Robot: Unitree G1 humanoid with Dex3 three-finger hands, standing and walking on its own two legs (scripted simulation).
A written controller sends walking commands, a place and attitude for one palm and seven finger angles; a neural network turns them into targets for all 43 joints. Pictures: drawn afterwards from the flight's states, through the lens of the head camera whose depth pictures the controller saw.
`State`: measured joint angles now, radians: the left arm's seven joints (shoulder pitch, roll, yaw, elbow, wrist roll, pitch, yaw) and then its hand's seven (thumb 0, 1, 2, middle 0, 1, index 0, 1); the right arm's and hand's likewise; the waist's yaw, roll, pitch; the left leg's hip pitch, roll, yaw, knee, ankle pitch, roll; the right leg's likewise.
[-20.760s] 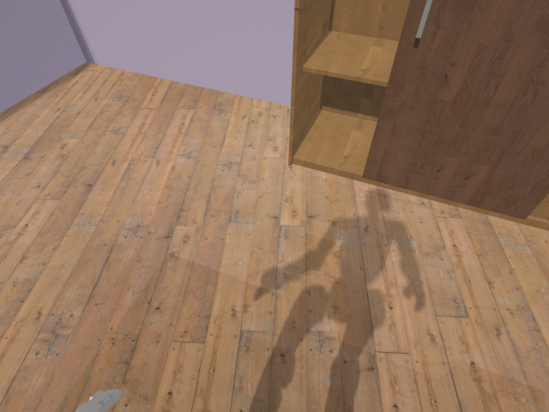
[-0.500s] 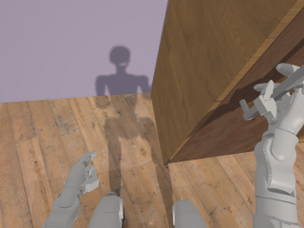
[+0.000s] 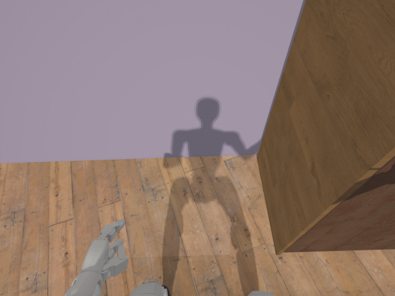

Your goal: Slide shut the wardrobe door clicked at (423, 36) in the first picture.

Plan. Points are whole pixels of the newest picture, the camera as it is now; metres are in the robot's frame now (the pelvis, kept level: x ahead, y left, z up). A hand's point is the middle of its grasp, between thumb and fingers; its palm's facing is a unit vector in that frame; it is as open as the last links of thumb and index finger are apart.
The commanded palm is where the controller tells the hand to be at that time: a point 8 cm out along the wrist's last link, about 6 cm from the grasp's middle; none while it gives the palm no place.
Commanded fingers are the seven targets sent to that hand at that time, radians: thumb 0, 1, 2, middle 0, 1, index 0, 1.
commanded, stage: stop walking and hold the door there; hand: right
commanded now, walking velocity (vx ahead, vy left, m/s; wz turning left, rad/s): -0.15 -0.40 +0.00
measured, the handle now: out of the picture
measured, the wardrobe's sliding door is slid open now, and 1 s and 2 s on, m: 0.00 0.00 0.00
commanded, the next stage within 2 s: none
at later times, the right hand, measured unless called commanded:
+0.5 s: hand out of the picture +0.25 -0.41 +0.14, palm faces +0.68 +0.64 -0.36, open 5.9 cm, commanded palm +0.19 -0.43 +0.13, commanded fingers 0.00 -0.90 -0.90 0.45 1.40 0.45 1.40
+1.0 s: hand out of the picture +0.25 -0.42 +0.13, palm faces +0.62 +0.69 -0.36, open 5.5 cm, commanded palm +0.20 -0.43 +0.13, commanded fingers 0.00 -0.90 -0.90 0.45 1.40 0.45 1.40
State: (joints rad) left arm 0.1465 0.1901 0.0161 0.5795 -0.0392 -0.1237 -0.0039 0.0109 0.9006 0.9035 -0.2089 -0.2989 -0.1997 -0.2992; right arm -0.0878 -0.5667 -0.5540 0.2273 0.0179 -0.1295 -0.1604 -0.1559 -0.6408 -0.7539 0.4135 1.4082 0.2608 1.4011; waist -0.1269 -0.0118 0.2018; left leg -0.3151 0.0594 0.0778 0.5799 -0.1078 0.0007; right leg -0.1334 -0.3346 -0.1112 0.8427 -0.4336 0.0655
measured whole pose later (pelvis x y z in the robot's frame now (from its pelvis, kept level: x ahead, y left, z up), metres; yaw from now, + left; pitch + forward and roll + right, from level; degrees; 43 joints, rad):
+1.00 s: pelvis -0.04 -0.04 +0.03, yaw +8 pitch -1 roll +1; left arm 0.26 0.27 0.00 0.71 -0.04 -0.09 0.08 0.01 0.90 0.90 -0.21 -0.30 -0.20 -0.30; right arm -0.03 -0.54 -0.56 0.61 0.02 -0.18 -0.16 -0.17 -0.66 -0.79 0.46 1.40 0.41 1.40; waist -0.03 -0.04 -0.08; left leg -0.23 -0.01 0.04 0.42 -0.17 0.01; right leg -0.24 0.00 -0.03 0.45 -0.19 -0.03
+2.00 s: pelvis -0.14 -0.24 +0.01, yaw -2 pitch -1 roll +1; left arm 0.15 0.17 -0.06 0.69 -0.02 -0.03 0.03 0.01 0.90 0.90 -0.21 -0.30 -0.20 -0.30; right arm -0.39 -0.22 -0.08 0.30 0.05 -0.07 -0.14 -0.03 -0.79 -0.82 0.45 1.40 0.26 1.40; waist -0.01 -0.05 0.13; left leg -0.29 -0.02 0.11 0.58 -0.26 0.06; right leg -0.30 -0.06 0.00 0.67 -0.34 0.02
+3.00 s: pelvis -0.14 -0.23 +0.02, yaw -1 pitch +0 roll -1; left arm 0.22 0.24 0.02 0.66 -0.04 -0.15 0.03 0.01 0.91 0.90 -0.20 -0.30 -0.20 -0.30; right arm -0.38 -0.19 -0.16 0.47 0.04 -0.04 -0.14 -0.01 -0.34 -0.64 0.41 1.34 0.34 1.41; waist 0.00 0.00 -0.03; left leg -0.31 0.03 0.03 0.52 -0.21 0.00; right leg -0.25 -0.05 -0.05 0.50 -0.26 0.03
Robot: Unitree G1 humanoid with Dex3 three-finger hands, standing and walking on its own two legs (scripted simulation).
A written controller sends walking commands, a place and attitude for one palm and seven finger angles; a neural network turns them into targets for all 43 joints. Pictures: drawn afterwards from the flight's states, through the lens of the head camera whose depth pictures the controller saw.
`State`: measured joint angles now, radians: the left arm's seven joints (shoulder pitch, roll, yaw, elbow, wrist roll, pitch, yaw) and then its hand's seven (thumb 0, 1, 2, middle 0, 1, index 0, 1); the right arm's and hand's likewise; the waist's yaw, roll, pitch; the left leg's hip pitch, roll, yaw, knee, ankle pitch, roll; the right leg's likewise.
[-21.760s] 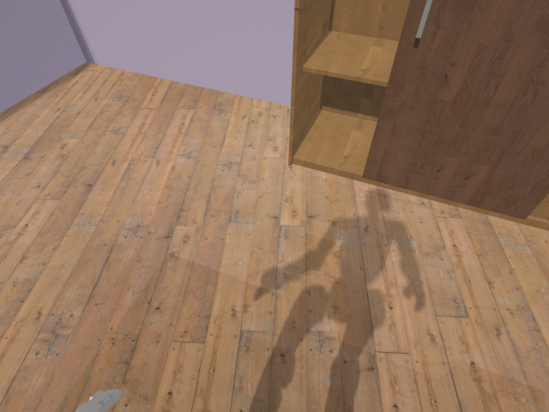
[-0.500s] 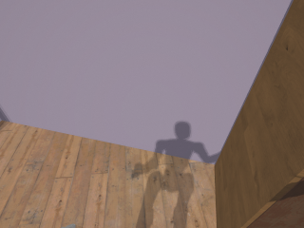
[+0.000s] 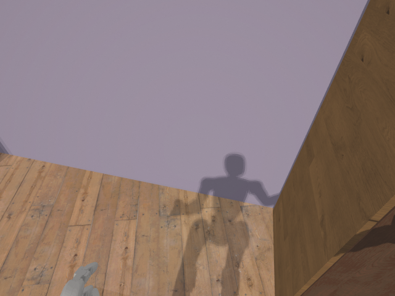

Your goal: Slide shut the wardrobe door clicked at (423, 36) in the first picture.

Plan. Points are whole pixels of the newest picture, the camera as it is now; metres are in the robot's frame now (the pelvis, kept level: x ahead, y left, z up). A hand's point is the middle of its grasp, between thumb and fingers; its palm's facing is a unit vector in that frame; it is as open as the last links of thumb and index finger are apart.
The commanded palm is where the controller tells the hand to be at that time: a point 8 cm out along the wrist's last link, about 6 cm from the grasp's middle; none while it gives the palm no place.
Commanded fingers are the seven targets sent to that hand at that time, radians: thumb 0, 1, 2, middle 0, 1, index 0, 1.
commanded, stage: stop walking and hold the door there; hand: right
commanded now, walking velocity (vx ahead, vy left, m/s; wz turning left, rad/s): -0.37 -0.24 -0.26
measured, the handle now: out of the picture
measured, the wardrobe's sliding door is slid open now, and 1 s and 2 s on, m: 0.00 0.00 0.00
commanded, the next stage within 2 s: loosen the grip on the handle in 1.68 s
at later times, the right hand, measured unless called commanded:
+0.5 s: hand out of the picture +0.23 -0.41 +0.10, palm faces +0.59 +0.75 -0.30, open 5.4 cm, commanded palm +0.18 -0.43 +0.10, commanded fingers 0.00 -0.90 -0.90 0.45 1.40 0.45 1.40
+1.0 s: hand out of the picture +0.22 -0.41 +0.10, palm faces +0.35 +0.92 -0.16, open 5.7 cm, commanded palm +0.19 -0.43 +0.10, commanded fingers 0.00 -0.90 -0.90 0.45 1.40 0.45 1.40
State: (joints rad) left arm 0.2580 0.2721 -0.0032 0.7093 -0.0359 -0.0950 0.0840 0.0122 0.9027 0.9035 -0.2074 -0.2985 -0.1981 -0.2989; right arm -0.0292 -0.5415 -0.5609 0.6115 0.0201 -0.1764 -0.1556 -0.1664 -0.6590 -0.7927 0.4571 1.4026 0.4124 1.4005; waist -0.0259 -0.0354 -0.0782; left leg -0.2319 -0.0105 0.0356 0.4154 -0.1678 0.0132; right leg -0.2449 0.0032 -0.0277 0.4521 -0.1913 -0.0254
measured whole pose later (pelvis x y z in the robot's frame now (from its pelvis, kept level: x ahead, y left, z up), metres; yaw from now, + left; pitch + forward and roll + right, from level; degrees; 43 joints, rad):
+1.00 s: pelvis -0.13 -0.19 -0.01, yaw -10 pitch -1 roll +1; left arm 0.15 0.17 -0.06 0.69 -0.02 -0.03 0.03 0.01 0.90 0.90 -0.21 -0.30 -0.20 -0.30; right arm -0.39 -0.22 -0.08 0.30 0.05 -0.07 -0.14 -0.03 -0.79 -0.82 0.45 1.40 0.26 1.40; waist -0.01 -0.05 0.13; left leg -0.29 -0.02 0.11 0.58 -0.26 0.06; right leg -0.30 -0.06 0.00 0.67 -0.34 0.02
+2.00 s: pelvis -0.13 -0.18 -0.01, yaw -9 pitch +0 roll -1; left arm 0.22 0.24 0.02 0.66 -0.04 -0.15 0.03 0.01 0.91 0.90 -0.20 -0.30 -0.20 -0.30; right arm -0.38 -0.19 -0.16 0.47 0.04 -0.04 -0.14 -0.01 -0.34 -0.64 0.41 1.34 0.34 1.41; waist 0.00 0.00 -0.03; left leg -0.31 0.03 0.03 0.52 -0.21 0.00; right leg -0.25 -0.05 -0.05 0.50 -0.26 0.03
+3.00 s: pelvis -0.12 -0.20 -0.01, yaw -11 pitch +4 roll +1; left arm 0.27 0.24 -0.01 0.67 -0.02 -0.10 0.07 0.01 0.90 0.90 -0.21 -0.30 -0.20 -0.30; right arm -0.32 -0.30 -0.22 0.48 0.06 -0.14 -0.04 -0.01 0.55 -0.20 0.26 1.16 0.27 1.16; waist -0.01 -0.01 -0.05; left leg -0.38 0.04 0.05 0.59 -0.27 -0.02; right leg -0.35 -0.04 -0.03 0.62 -0.33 0.01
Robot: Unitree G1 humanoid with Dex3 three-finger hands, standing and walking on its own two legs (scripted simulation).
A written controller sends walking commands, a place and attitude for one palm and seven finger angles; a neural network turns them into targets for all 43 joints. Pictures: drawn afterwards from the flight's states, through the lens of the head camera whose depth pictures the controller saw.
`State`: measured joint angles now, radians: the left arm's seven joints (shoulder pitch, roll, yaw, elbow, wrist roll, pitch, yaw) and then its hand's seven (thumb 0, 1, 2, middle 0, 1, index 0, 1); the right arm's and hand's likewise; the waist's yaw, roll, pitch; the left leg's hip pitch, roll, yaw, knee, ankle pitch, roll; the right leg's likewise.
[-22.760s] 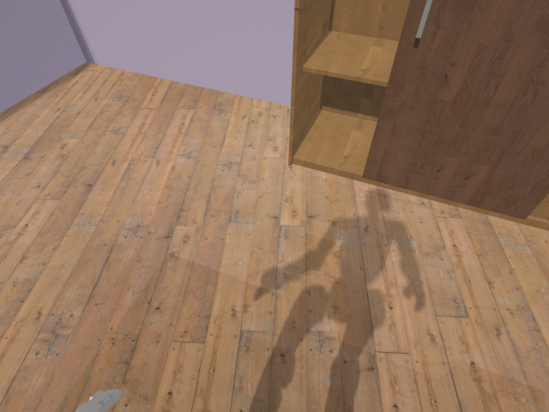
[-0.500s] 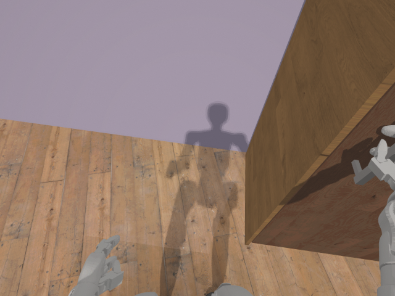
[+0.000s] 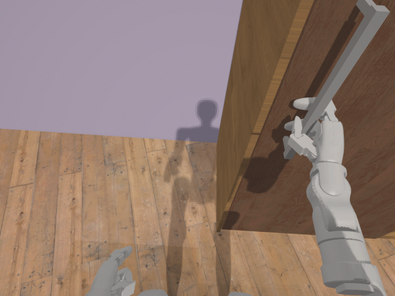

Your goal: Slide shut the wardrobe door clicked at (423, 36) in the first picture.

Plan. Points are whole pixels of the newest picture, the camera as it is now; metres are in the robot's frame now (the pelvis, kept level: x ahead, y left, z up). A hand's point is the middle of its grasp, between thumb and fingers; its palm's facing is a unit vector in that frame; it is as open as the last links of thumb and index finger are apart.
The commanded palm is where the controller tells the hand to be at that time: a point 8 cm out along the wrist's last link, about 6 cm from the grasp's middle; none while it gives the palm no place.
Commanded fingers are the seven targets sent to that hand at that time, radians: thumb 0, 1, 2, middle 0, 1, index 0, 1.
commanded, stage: stop walking and hold the door there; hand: right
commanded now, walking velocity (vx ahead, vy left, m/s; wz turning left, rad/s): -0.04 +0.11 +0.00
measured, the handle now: (316, 98) +0.43 -0.19 +0.18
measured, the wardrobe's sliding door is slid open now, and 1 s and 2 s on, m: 0.00 0.00 0.00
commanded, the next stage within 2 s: loosen the grip on the handle in 0.68 s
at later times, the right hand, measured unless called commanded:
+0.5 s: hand (292, 137) +0.39 -0.15 +0.12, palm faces +0.20 +0.96 -0.18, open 5.9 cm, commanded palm +0.36 -0.17 +0.11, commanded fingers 0.00 -0.90 -0.90 0.45 1.40 0.45 1.40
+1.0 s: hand (299, 138) +0.38 -0.17 +0.12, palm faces +0.25 +0.96 -0.10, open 8.1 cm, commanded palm +0.34 -0.20 +0.13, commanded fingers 0.00 0.55 -0.20 0.42 1.37 0.42 1.37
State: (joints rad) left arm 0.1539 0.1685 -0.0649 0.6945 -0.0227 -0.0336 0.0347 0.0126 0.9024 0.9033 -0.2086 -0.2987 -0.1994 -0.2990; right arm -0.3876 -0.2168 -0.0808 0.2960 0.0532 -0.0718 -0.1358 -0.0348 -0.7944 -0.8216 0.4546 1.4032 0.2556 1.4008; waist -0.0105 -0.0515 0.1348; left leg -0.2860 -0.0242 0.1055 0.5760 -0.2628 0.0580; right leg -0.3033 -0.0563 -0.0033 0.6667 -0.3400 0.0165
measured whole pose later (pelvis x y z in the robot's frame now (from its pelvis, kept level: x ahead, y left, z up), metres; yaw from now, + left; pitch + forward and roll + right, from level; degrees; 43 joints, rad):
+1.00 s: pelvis +0.00 +0.01 +0.01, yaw +1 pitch +0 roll -1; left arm 0.22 0.24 0.02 0.66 -0.04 -0.15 0.03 0.01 0.91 0.90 -0.20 -0.30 -0.20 -0.30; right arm -0.38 -0.19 -0.16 0.47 0.04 -0.04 -0.14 -0.01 -0.34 -0.64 0.41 1.34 0.34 1.41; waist 0.00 0.00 -0.03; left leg -0.31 0.03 0.03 0.52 -0.21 0.00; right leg -0.25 -0.05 -0.05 0.50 -0.26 0.03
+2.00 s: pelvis +0.02 -0.01 +0.00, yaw +0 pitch +4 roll +1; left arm 0.27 0.24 -0.01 0.67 -0.02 -0.10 0.07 0.01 0.90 0.90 -0.21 -0.30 -0.20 -0.30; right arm -0.32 -0.30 -0.22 0.48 0.06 -0.14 -0.04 -0.01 0.55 -0.20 0.26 1.16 0.27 1.16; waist -0.01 -0.01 -0.05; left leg -0.38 0.04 0.05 0.59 -0.27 -0.02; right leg -0.35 -0.04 -0.03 0.62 -0.33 0.01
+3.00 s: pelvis +0.02 +0.00 +0.00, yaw -2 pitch -1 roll +1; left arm 0.24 0.24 -0.06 0.65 -0.04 -0.21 0.10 0.02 0.90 0.90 -0.21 -0.30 -0.20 -0.30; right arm 0.16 -0.30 -0.23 0.01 0.27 -0.07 0.25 -0.01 0.55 -0.20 0.25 1.15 0.26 1.15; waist -0.04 -0.04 -0.06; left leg -0.30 0.04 0.09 0.61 -0.30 0.00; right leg -0.28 -0.05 0.01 0.64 -0.35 0.02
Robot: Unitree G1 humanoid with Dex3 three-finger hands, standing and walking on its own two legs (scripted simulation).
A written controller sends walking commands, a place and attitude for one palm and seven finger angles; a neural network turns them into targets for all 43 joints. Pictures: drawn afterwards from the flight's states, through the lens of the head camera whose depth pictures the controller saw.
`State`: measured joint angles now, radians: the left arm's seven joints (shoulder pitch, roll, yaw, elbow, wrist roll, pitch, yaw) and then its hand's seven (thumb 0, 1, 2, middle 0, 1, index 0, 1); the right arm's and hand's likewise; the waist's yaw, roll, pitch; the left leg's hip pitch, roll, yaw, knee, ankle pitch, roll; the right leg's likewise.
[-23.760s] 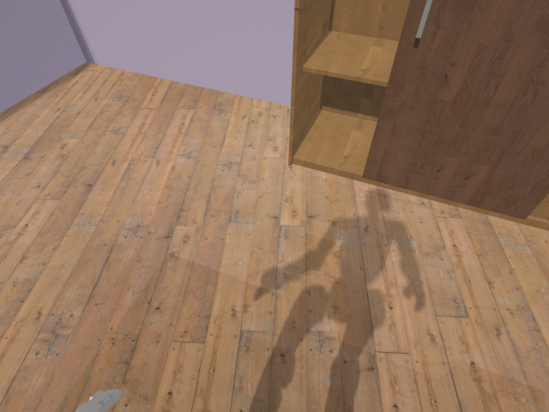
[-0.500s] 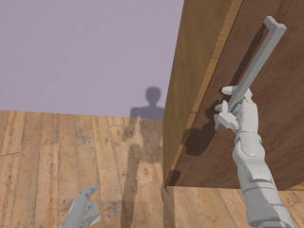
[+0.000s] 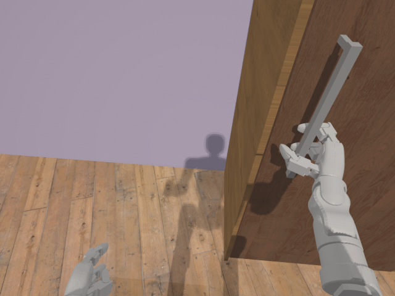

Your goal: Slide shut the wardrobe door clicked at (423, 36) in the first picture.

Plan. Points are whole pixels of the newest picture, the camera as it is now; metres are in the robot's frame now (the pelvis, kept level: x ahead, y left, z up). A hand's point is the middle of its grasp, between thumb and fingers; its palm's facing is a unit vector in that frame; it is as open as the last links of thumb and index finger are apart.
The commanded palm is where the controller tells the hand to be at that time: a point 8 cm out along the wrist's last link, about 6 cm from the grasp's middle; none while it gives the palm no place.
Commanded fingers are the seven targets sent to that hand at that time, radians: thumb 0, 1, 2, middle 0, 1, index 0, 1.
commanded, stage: loosen the grip on the handle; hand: right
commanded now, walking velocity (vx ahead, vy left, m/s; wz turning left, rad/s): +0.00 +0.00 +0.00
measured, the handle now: (311, 120) +0.43 -0.20 +0.17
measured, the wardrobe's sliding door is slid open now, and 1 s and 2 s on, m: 0.00 0.00 0.00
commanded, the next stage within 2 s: slip the hand off the handle in 0.36 s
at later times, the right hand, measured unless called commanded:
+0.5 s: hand (296, 159) +0.38 -0.18 +0.10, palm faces +0.25 +0.96 -0.14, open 14.4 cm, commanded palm +0.35 -0.23 +0.10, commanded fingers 0.00 0.55 -0.20 0.25 1.15 0.25 1.15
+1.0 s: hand (326, 164) +0.38 -0.25 +0.09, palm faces +0.29 +0.94 -0.17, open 14.6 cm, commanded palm +0.34 -0.29 +0.10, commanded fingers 0.00 0.55 -0.20 0.25 1.15 0.25 1.15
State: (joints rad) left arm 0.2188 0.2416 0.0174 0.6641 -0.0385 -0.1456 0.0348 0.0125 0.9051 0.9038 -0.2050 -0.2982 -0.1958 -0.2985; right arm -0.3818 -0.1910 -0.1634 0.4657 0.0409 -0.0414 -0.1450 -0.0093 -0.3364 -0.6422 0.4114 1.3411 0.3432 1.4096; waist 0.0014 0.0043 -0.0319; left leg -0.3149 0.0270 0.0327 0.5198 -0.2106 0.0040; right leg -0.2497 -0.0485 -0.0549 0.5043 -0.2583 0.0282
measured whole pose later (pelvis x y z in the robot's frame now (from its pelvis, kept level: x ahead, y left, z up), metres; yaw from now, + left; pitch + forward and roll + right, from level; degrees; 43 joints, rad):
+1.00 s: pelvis +0.02 -0.01 -0.01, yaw -2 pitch +4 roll +1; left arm 0.27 0.24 -0.01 0.67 -0.02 -0.10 0.07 0.01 0.90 0.90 -0.21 -0.30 -0.20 -0.30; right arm -0.32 -0.30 -0.22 0.48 0.06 -0.14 -0.04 -0.01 0.55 -0.20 0.26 1.16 0.27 1.16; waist -0.01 -0.01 -0.05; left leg -0.38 0.04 0.05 0.59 -0.27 -0.02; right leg -0.35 -0.04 -0.03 0.62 -0.33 0.01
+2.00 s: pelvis +0.02 +0.00 -0.01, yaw -3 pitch -1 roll +1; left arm 0.24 0.24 -0.06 0.65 -0.04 -0.21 0.10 0.02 0.90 0.90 -0.21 -0.30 -0.20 -0.30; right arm 0.16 -0.30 -0.23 0.01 0.27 -0.07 0.25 -0.01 0.55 -0.20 0.25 1.15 0.26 1.15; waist -0.04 -0.04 -0.06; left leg -0.30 0.04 0.09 0.61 -0.30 0.00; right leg -0.28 -0.05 0.01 0.64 -0.35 0.02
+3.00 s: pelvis +0.03 -0.03 +0.00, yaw -2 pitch -4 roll +1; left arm 0.22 0.21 -0.02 0.64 0.01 -0.17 0.06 0.02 0.90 0.90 -0.21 -0.30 -0.20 -0.30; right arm 0.42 -0.33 -0.31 -0.33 0.06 -0.10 -0.10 0.00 -0.47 -0.70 0.22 0.55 0.23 0.55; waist -0.07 -0.04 0.00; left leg -0.13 0.06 0.05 0.46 -0.25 -0.04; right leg -0.10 -0.02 -0.03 0.48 -0.31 -0.01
